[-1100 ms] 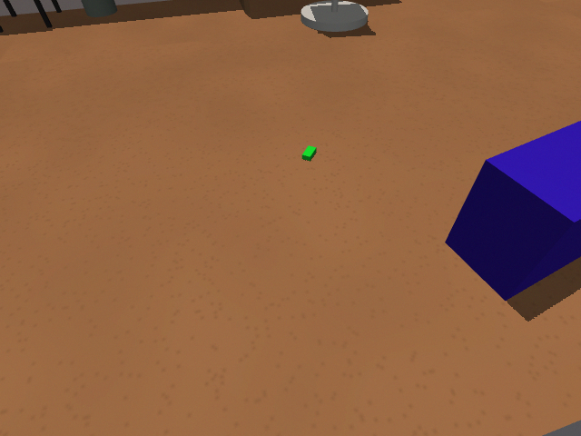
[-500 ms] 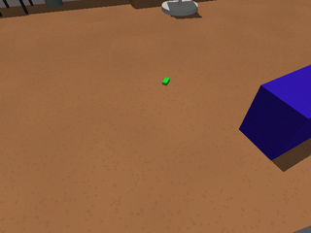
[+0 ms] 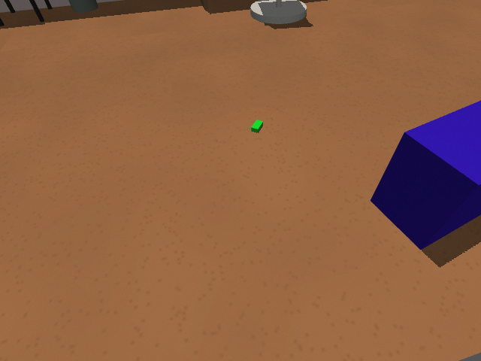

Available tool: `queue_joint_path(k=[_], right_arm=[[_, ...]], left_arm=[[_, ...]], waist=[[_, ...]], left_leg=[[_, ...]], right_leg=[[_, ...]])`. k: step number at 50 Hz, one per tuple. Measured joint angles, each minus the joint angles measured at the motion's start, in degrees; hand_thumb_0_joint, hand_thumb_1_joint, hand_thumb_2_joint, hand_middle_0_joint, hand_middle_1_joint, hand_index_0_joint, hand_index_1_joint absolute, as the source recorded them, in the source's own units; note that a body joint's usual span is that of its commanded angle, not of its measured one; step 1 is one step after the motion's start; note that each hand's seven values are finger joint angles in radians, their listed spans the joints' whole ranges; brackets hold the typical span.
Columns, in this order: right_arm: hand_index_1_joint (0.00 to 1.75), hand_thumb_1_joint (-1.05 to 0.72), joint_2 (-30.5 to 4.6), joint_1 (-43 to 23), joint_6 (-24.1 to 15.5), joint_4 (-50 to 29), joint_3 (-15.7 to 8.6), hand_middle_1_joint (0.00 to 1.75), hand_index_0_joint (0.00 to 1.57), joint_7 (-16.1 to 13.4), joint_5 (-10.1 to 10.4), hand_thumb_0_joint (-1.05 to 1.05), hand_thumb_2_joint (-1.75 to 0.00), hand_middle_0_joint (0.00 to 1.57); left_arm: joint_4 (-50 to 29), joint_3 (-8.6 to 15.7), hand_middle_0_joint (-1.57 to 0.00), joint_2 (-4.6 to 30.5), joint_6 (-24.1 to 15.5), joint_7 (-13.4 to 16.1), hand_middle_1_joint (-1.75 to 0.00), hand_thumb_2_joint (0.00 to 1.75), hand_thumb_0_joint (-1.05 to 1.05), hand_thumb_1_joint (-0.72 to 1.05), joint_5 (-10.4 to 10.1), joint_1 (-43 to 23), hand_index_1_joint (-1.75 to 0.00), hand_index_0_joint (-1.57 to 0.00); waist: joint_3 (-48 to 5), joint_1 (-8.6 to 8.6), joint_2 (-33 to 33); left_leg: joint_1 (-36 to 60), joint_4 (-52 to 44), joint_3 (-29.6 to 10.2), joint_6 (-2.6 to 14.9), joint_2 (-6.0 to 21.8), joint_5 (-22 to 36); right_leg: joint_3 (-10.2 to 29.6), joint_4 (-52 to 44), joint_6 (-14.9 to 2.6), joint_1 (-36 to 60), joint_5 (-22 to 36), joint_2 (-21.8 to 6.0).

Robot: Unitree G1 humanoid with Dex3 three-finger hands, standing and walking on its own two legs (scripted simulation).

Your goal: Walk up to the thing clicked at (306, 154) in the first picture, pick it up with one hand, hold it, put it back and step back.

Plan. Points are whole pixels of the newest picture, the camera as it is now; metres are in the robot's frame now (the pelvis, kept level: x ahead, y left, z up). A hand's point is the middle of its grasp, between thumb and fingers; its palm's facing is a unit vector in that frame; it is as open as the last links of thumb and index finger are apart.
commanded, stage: stand
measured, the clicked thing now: (257, 126) +1.66 -0.06 -0.77
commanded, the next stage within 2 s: walk up in 0.02 s
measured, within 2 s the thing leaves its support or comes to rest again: neither
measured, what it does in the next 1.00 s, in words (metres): steps on the spot, turning left: left foot, then right foot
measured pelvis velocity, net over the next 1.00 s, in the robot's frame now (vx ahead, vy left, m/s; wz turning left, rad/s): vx -0.02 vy -0.01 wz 0.50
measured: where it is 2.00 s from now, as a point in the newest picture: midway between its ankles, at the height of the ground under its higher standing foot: outside the picture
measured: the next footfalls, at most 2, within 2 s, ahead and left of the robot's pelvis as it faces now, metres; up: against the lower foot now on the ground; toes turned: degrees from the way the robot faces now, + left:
left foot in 0.42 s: +0.01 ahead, +0.17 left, +0.00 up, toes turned +15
right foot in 0.72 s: +0.10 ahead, -0.12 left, +0.00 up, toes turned +29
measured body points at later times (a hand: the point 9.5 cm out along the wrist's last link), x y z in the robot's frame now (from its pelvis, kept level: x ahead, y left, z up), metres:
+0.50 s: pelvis -0.02 +0.02 -0.03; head +0.02 +0.07 +0.41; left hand +0.02 +0.37 -0.16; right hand +0.13 -0.29 -0.12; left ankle -0.03 +0.16 -0.75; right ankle -0.01 -0.11 -0.71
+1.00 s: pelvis -0.02 -0.01 -0.03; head +0.01 +0.02 +0.41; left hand -0.12 +0.31 -0.15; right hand +0.23 -0.23 -0.14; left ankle -0.05 +0.10 -0.75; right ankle +0.04 -0.13 -0.75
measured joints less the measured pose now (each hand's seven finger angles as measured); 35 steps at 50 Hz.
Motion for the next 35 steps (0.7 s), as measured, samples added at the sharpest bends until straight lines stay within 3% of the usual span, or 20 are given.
queue_joint_path(k=[8, 9, 12, 14, 19, 21, 22, 24, 27, 33, 35], right_arm=[[0.30, -0.90, -1.16, 3.07, 1.11, -5.91, -2.65, 0.30, 0.20, 0.26, -0.09, 0.00, -0.90, 0.20], [0.30, -0.90, -1.57, 3.32, 1.47, -6.50, -3.06, 0.30, 0.20, 0.10, -0.21, 0.00, -0.90, 0.20], [0.30, -0.90, -2.41, 4.02, 3.07, -8.93, -4.05, 0.30, 0.20, -0.14, -0.96, 0.00, -0.90, 0.20], [0.30, -0.90, -3.26, 4.46, 3.46, -11.11, -4.52, 0.30, 0.20, 0.41, -1.08, 0.00, -0.90, 0.20], [0.30, -0.90, -4.68, 6.06, 1.69, -13.54, -5.11, 0.30, 0.20, 1.45, -0.65, 0.00, -0.90, 0.20], [0.30, -0.90, -5.09, 7.37, 0.51, -13.77, -5.43, 0.30, 0.20, 1.04, -0.88, 0.00, -0.90, 0.20], [0.30, -0.90, -4.69, 7.60, 0.06, -13.74, -5.54, 0.30, 0.20, 0.57, -1.31, 0.00, -0.90, 0.20], [0.30, -0.90, -3.85, 8.45, -0.49, -14.20, -4.92, 0.30, 0.20, -0.11, -1.38, 0.00, -0.90, 0.20], [0.30, -0.90, -2.87, 9.66, -0.88, -15.01, -3.63, 0.30, 0.20, -1.23, -1.21, 0.00, -0.90, 0.20], [0.30, -0.90, -2.98, 10.25, -1.13, -18.07, -2.70, 0.30, 0.20, -2.01, -1.38, 0.00, -0.90, 0.21], [0.30, -0.90, -3.31, 9.88, -0.71, -18.97, -2.42, 0.30, 0.20, -1.92, -1.18, 0.00, -0.90, 0.21]], left_arm=[[-5.70, 3.34, -0.21, 1.48, 1.37, -0.40, -0.30, 0.90, 0.01, 0.90, 0.13, -2.18, -0.30, -0.20], [-6.48, 3.64, -0.21, 1.60, 1.53, -0.47, -0.30, 0.90, 0.01, 0.90, 0.33, -2.32, -0.30, -0.20], [-9.45, 4.36, -0.21, 2.02, 2.00, -0.67, -0.30, 0.90, 0.01, 0.90, 1.18, -2.14, -0.30, -0.20], [-11.09, 4.42, -0.21, 2.16, 2.09, -0.65, -0.30, 0.90, 0.01, 0.90, 1.57, -1.75, -0.30, -0.20], [-13.67, 4.34, -0.21, 3.54, 2.35, -1.46, -0.30, 0.90, 0.01, 0.90, 2.18, -1.38, -0.30, -0.20], [-14.78, 4.44, -0.21, 4.21, 3.14, -1.96, -0.30, 0.90, 0.01, 0.90, 1.77, -1.07, -0.30, -0.20], [-15.06, 4.74, -0.21, 4.62, 3.73, -1.95, -0.30, 0.90, 0.01, 0.90, 1.57, -1.19, -0.30, -0.20], [-15.08, 5.00, -0.21, 4.99, 4.97, -1.70, -0.30, 0.90, 0.01, 0.90, 1.27, -1.37, -0.30, -0.20], [-15.24, 5.00, -0.20, 5.17, 5.20, -1.51, -0.30, 0.90, 0.01, 0.91, 0.52, -0.68, -0.30, -0.20], [-15.51, 5.34, -0.20, 4.44, 4.93, -1.52, -0.30, 0.90, 0.01, 0.91, 0.43, 2.36, -0.30, -0.20], [-15.56, 5.47, -0.20, 4.29, 4.30, -1.33, -0.30, 0.90, 0.01, 0.91, 0.36, 3.27, -0.30, -0.20]], waist=[[2.36, -0.53, -0.04], [2.62, -0.59, 0.27], [3.67, -0.05, -0.57], [4.43, 0.09, -1.00], [4.66, -0.14, -2.74], [4.22, -0.01, -3.99], [4.57, 0.28, -5.22], [4.92, -0.41, -5.77], [4.94, -0.54, -5.70], [4.65, -0.38, -2.69], [4.41, -0.17, -1.56]], left_leg=[[-7.16, 9.45, -4.71, -0.06, -1.15, -2.96], [-9.01, 12.71, -4.73, 0.42, -1.16, -3.45], [-15.58, 29.21, -1.36, 0.47, -1.63, -13.25], [-17.93, 35.46, -0.29, 0.07, -1.07, -14.66], [-14.96, 25.14, 0.67, 0.77, 1.78, -12.15], [-11.99, 18.38, 1.32, 0.44, 0.94, -6.47], [-12.39, 19.74, 1.59, 0.19, -0.13, -6.79], [-13.49, 21.76, 0.06, 0.40, -1.06, -8.00], [-13.67, 20.76, -2.00, 0.59, -1.60, -7.34], [-15.91, 22.82, -5.59, -0.09, -1.28, -7.77], [-17.37, 25.00, -6.86, -0.68, -1.10, -8.60]], right_leg=[[-4.68, 8.25, -0.83, -4.74, -4.26, -1.00], [-5.57, 9.10, -1.06, -5.14, -4.75, -1.06], [-7.16, 10.83, -1.30, -5.62, -5.67, -2.69], [-8.00, 10.67, -0.97, -5.30, -5.55, -3.74], [-10.45, 15.74, 0.58, -6.71, -8.69, -6.98], [-10.56, 22.57, 0.40, -9.03, -12.64, -9.38], [-8.15, 27.35, 0.09, -10.92, -16.34, -9.67], [-2.85, 35.75, -0.06, -14.24, -21.21, -6.39], [0.08, 41.45, -0.51, -17.71, -20.22, -3.82], [1.07, 34.52, -0.69, -17.19, -19.63, -2.52], [0.69, 28.55, -1.31, -14.89, -16.76, -1.84]])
